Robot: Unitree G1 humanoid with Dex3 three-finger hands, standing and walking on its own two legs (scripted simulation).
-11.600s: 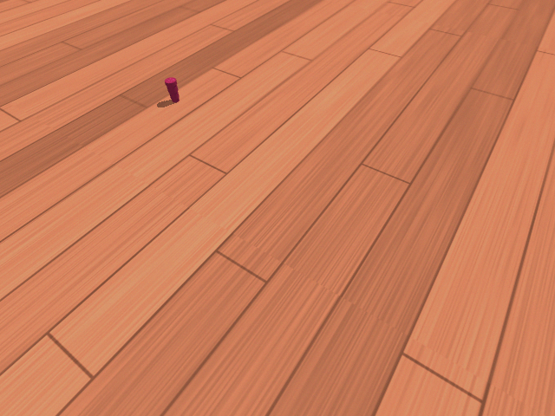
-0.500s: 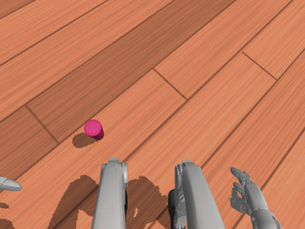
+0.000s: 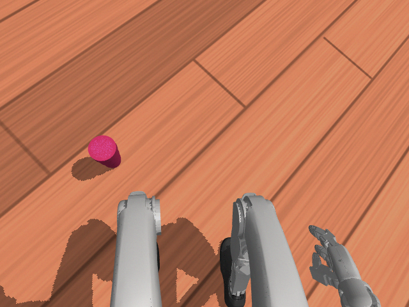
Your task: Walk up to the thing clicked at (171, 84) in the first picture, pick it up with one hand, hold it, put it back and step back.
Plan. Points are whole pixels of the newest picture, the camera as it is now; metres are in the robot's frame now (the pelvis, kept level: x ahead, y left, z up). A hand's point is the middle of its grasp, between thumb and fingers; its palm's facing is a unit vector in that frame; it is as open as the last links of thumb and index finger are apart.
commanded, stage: go down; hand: left
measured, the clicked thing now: (108, 155) +0.45 +0.28 -0.36
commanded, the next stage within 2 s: approach in 0.88 s
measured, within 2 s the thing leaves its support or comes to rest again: neither
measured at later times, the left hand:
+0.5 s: hand out of the picture +0.34 +0.44 -0.04, palm faces +0.25 -0.96 -0.09, open 17.6 cm
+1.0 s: hand out of the picture +0.35 +0.45 -0.05, palm faces +0.25 -0.97 -0.08, open 17.7 cm
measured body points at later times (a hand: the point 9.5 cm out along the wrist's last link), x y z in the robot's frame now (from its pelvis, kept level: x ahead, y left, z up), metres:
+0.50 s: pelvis -0.01 +0.00 -0.04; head +0.20 +0.08 +0.35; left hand +0.32 +0.49 -0.03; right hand +0.17 -0.26 -0.15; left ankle +0.08 +0.13 -0.40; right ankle +0.08 -0.13 -0.40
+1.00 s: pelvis -0.01 +0.00 -0.06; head +0.20 +0.08 +0.33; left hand +0.33 +0.50 -0.04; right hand +0.16 -0.27 -0.16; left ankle +0.08 +0.13 -0.40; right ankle +0.08 -0.13 -0.40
